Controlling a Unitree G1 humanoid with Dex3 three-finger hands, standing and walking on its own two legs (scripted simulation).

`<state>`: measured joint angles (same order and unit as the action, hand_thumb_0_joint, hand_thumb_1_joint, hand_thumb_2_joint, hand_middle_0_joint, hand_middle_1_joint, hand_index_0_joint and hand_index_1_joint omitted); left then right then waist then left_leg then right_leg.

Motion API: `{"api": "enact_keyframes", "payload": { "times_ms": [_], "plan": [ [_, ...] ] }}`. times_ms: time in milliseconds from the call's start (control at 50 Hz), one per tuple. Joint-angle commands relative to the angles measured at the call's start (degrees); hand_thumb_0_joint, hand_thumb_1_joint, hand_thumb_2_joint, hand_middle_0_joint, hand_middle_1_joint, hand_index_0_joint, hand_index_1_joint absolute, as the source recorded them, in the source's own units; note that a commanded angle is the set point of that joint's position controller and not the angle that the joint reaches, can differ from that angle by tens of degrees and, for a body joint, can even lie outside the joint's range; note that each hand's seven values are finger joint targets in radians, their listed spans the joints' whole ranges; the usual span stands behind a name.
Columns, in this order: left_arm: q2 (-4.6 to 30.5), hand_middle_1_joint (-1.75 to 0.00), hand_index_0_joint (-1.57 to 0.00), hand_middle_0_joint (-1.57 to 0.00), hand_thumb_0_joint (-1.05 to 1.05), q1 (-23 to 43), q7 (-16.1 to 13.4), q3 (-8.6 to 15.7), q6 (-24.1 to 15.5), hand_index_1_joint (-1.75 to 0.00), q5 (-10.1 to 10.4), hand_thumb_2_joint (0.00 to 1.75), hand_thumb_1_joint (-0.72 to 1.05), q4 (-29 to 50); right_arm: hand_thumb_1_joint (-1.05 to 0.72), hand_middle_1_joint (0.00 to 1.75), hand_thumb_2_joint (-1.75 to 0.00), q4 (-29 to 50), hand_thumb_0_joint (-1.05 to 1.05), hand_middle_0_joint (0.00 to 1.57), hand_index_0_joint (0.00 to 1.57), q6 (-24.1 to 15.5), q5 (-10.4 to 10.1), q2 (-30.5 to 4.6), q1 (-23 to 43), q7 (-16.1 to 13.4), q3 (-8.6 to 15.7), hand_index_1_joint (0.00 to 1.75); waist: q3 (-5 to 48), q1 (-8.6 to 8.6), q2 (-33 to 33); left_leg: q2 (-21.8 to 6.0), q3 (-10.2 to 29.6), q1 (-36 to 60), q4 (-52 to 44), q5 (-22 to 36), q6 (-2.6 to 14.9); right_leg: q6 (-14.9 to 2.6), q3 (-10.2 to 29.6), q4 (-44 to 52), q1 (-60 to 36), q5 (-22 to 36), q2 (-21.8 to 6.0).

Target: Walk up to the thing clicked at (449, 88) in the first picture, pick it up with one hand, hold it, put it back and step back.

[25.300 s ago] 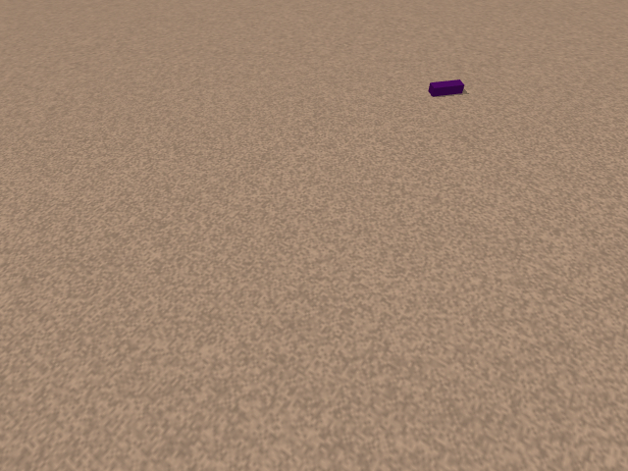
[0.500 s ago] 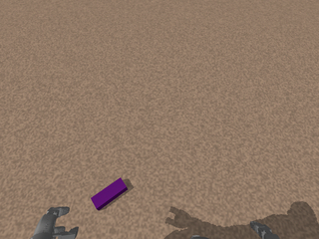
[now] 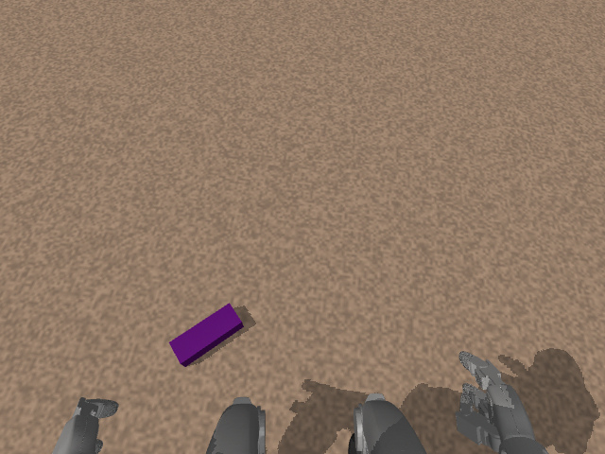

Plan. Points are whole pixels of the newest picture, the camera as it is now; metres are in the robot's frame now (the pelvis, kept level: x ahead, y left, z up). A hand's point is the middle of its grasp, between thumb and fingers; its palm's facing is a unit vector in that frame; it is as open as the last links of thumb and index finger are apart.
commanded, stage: rise first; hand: left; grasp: from above
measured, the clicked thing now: (207, 334) +0.41 +0.26 -0.65
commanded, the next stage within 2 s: none
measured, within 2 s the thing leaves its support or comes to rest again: neither
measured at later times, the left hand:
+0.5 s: hand (150, 387) +0.25 +0.30 -0.35, palm faces -0.31 -0.32 -0.90, open 14.1 cm
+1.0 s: hand (165, 357) +0.32 +0.32 -0.46, palm faces -0.35 -0.22 -0.91, open 14.1 cm
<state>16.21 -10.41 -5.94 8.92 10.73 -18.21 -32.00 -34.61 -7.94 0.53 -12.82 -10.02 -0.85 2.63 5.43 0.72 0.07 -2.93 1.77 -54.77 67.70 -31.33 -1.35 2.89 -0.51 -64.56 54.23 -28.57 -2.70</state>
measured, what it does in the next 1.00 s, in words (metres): lowers itself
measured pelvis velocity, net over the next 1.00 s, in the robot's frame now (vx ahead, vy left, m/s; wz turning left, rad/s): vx -0.08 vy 0.00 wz -0.06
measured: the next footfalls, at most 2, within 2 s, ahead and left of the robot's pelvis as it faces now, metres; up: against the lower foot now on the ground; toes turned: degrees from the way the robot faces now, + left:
none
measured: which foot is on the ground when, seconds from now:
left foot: down 0.00-1.00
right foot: down 0.00-1.00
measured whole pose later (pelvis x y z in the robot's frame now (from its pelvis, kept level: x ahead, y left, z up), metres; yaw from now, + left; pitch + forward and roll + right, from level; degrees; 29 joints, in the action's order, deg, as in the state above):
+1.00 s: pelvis -0.08 +0.00 -0.30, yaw -3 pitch +34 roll -6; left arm 33.7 43.2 -28.1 11.7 1.9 -57.0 -78.2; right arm -47.7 -9.2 6.0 -15.3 -8.3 5.6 0.5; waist 6.4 8.5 -0.3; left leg -0.4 6.9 -123.0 128.7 -39.8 -1.5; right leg 2.8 1.0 -123.6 121.0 -36.7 -1.6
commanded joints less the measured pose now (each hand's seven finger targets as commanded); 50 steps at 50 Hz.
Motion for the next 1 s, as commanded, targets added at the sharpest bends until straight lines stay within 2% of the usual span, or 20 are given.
{"api": "enact_keyframes", "payload": {
  "times_ms": [0, 40, 100, 160, 180, 260, 300, 380, 420, 440, 480, 540, 580, 680, 720, 740, 780, 840, 940, 980],
  "plan": [
    [10.65, -1.05, -0.07, -0.08, 0.00, 2.94, -2.41, 2.97, 0.24, -1.05, -2.68, 0.97, -0.57, 8.46, -0.88, 0.30, -0.89, 7.02, 0.00, 0.20, 0.20, -2.97, -0.17, -8.76, -0.99, -1.26, 3.04, 0.30, 15.73, 1.30, -4.30, 1.42, -0.29, 6.31, -6.45, 15.77, 0.70, -3.69, -2.12, 2.66, -3.30, 11.47, 2.02],
    [11.05, -1.05, -0.07, -0.07, 0.00, 5.80, -3.13, 2.78, -0.02, -1.05, -5.06, 0.96, -0.57, 4.91, -0.87, 0.30, -0.89, 6.59, 0.00, 0.20, 0.20, -3.49, -0.01, -9.06, 0.01, -1.43, 2.94, 0.30, 14.69, 1.75, -3.71, 1.49, -0.08, 1.86, -3.39, 13.02, 0.76, -3.75, -2.13, -0.69, 1.82, 9.07, 2.04],
    [12.70, -1.03, -0.06, -0.07, 0.00, 9.93, -5.36, 3.59, -1.38, -1.04, -9.51, 0.95, -0.53, 0.12, -0.85, 0.30, -0.88, 5.53, 0.00, 0.20, 0.20, -3.96, 0.22, -9.74, 0.98, -1.31, 3.01, 0.30, 17.20, 0.80, -4.61, 1.81, -0.11, -3.64, 2.00, 13.53, 0.32, -4.17, -2.10, -7.37, 8.31, 8.64, 2.01],
    [11.75, -1.02, -0.06, -0.07, 0.00, 12.46, -7.94, 2.22, -2.70, -1.03, -13.13, 0.97, -0.54, -1.53, -0.86, 0.30, -0.89, 4.76, 0.00, 0.20, 0.20, -4.06, 0.19, -10.26, 1.33, -0.75, 3.29, 0.30, 22.60, 0.45, -4.85, 2.35, -0.43, -7.66, 7.57, 14.98, 0.21, -4.35, -1.95, -13.01, 12.97, 9.95, 1.88],
    [11.19, -1.03, -0.07, -0.07, 0.00, 13.91, -9.02, 1.35, -3.06, -1.03, -14.42, 0.97, -0.53, -2.07, -0.86, 0.30, -0.89, 4.44, 0.00, 0.20, 0.20, -3.99, 0.05, -10.39, 1.08, -0.54, 3.38, 0.30, 25.07, 1.03, -4.80, 2.35, -0.22, -8.16, 9.18, 16.28, 0.10, -4.46, -2.07, -14.99, 14.41, 10.79, 1.93],
    [14.49, -1.01, -0.07, -0.08, 0.00, 22.73, -14.26, 1.24, -4.08, -1.03, -19.46, 0.99, -0.55, -5.60, -0.87, 0.30, -0.89, 1.94, 0.00, 0.20, 0.20, -3.10, 0.35, -11.34, 1.69, -0.05, 3.72, 0.30, 30.47, 1.42, -5.93, 2.48, -0.68, -14.56, 16.92, 17.70, 0.01, -4.46, -1.89, -22.11, 21.64, 12.22, 1.91],
    [17.42, -1.02, -0.08, -0.09, 0.00, 24.76, -16.86, 2.88, -3.87, -1.03, -22.11, 1.00, -0.56, -8.42, -0.88, 0.30, -0.89, 0.63, 0.00, 0.20, 0.20, -2.55, 0.46, -11.95, 1.31, 0.12, 3.71, 0.30, 33.33, 0.64, -5.61, 2.60, -0.83, -16.68, 20.05, 18.54, 0.10, -4.36, -1.93, -25.06, 23.49, 13.11, 1.83],
    [20.39, -1.04, -0.06, -0.08, 0.00, 35.28, -21.07, 3.38, -2.70, -1.05, -26.34, 1.03, -0.57, -13.24, -0.88, 0.30, -0.89, -2.06, 0.00, 0.20, 0.20, -1.74, 1.43, -12.54, 0.50, 0.51, 3.47, 0.30, 39.42, 1.16, -4.04, 2.68, -2.18, -23.78, 27.08, 15.44, 0.64, -3.83, -1.51, -29.23, 25.03, 13.68, 1.78],
    [22.98, -1.06, -0.07, -0.08, 0.00, 42.35, -22.14, 3.25, -2.42, -1.07, -28.07, 1.03, -0.58, -16.76, -0.89, 0.30, -0.90, -3.20, 0.00, 0.20, 0.20, -1.68, 2.01, -12.68, 0.23, 0.69, 3.11, 0.30, 40.03, 1.70, -3.17, 2.55, -2.33, -28.06, 29.70, 10.91, 1.00, -3.69, -1.81, -30.77, 27.49, 9.73, 1.77],
    [24.96, -1.04, -0.07, -0.08, 0.00, 43.39, -22.39, 4.10, -2.48, -1.06, -28.39, 1.04, -0.58, -17.49, -0.88, 0.30, -0.89, -3.45, 0.00, 0.20, 0.20, -1.59, 2.29, -12.57, 0.55, 0.70, 3.20, 0.30, 41.11, 0.85, -2.61, 2.52, -2.81, -29.63, 31.00, 8.62, 1.35, -3.45, -1.50, -30.70, 27.27, 7.51, 1.86],
    [26.77, -1.06, -0.09, -0.09, 0.00, 48.47, -22.35, 3.73, -2.65, -1.06, -29.15, 1.01, -0.55, -18.40, -0.89, 0.30, -0.90, -3.98, 0.00, 0.20, 0.20, -1.35, 3.03, -12.00, 0.37, 1.05, 2.98, 0.30, 43.98, 1.34, -1.96, 2.47, -3.55, -31.96, 33.41, 6.24, 1.87, -3.08, -0.62, -30.88, 25.49, 5.34, 1.83],
    [27.18, -1.04, -0.09, -0.10, 0.00, 50.77, -22.30, 2.49, -2.95, -1.05, -31.08, 1.03, -0.56, -25.23, -0.89, 0.30, -0.90, -5.02, 0.00, 0.20, 0.20, -1.42, 3.75, -11.65, 0.55, 1.77, 2.80, 0.30, 40.94, 1.80, -1.46, 2.73, -3.50, -36.65, 35.03, 0.49, 2.14, -3.37, -0.84, -31.87, 29.35, -2.57, 2.31],
    [29.92, -1.03, -0.09, -0.10, 0.00, 52.94, -22.33, 3.78, -3.75, -1.05, -32.53, 1.04, -0.56, -27.31, -0.88, 0.30, -0.90, -5.59, 0.00, 0.20, 0.20, -1.29, 3.99, -11.57, 0.61, 2.13, 2.90, 0.30, 40.02, 1.41, -2.37, 2.96, -3.58, -38.69, 36.33, -2.76, 2.19, -3.73, -0.99, -33.00, 32.40, -7.20, 2.59],
    [32.58, -1.03, -0.09, -0.10, 0.00, 57.56, -21.54, 3.33, -6.18, -1.03, -35.19, 1.02, -0.55, -32.85, -0.88, 0.30, -0.89, -6.73, 0.00, 0.20, 0.20, -1.32, 4.33, -11.73, 0.59, 3.19, 2.47, 0.30, 35.42, 3.97, -1.55, 3.87, -3.35, -46.05, 40.20, -8.08, 2.99, -3.97, -1.65, -36.05, 38.05, -14.26, 3.22],
    [32.55, -1.02, -0.08, -0.09, 0.00, 60.18, -21.30, 2.76, -7.50, -1.04, -35.95, 1.04, -0.56, -33.75, -0.88, 0.30, -0.89, -7.42, 0.00, 0.20, 0.20, -1.65, 4.46, -12.15, -0.55, 3.65, 2.47, 0.30, 34.55, 5.08, -3.46, 3.89, -2.84, -46.24, 40.66, -9.04, 2.96, -4.15, -2.60, -38.07, 40.74, -13.89, 3.20],
    [33.02, -1.02, -0.08, -0.09, 0.00, 59.93, -21.23, 3.22, -7.91, -1.03, -35.97, 1.04, -0.57, -35.24, -0.88, 0.30, -0.89, -7.95, 0.00, 0.20, 0.20, -1.77, 4.41, -12.37, -1.14, 3.88, 2.34, 0.30, 33.79, 4.94, -3.41, 3.79, -2.39, -45.76, 40.75, -8.82, 2.86, -4.24, -3.21, -39.09, 41.74, -12.98, 3.09],
    [33.21, -1.01, -0.07, -0.09, 0.00, 63.79, -21.37, 2.98, -9.00, -1.02, -36.47, 1.04, -0.57, -34.99, -0.88, 0.30, -0.89, -8.41, 0.00, 0.20, 0.20, -2.08, 4.52, -13.03, -2.51, 4.22, 2.29, 0.30, 32.87, 6.55, -4.73, 3.64, -1.46, -44.97, 41.59, -9.28, 2.90, -4.23, -4.09, -40.75, 45.36, -11.56, 2.86],
    [33.53, -1.02, -0.07, -0.08, 0.00, 67.04, -22.17, 2.81, -9.76, -1.03, -37.60, 1.04, -0.57, -36.42, -0.88, 0.30, -0.89, -9.44, 0.00, 0.20, 0.20, -2.37, 4.77, -14.14, -4.24, 4.87, 2.00, 0.30, 34.70, 6.91, -8.91, 3.23, -0.67, -42.40, 41.95, -7.48, 2.24, -4.60, -5.27, -43.96, 48.35, -8.00, 2.41],
    [32.98, -1.01, -0.07, -0.08, 0.00, 67.41, -25.84, 4.86, -8.28, -1.02, -39.55, 1.04, -0.58, -39.56, -0.88, 0.30, -0.89, -11.02, 0.00, 0.20, 0.20, -2.51, 5.20, -15.31, -6.82, 6.19, 1.43, 0.30, 38.03, 6.20, -15.69, 2.66, 0.69, -35.88, 42.30, -0.05, 0.82, -5.00, -6.58, -48.94, 53.70, -0.86, 1.70],
    [31.99, -1.01, -0.07, -0.08, 0.00, 69.46, -27.13, 4.73, -7.18, -1.02, -39.32, 1.04, -0.58, -38.79, -0.88, 0.30, -0.90, -10.92, 0.00, 0.20, 0.20, -2.38, 5.39, -15.51, -7.14, 6.66, 1.57, 0.30, 39.84, 7.17, -18.36, 2.48, 0.56, -34.33, 43.29, 2.97, 0.43, -5.14, -6.61, -50.42, 54.33, 2.15, 1.74]
  ]
}}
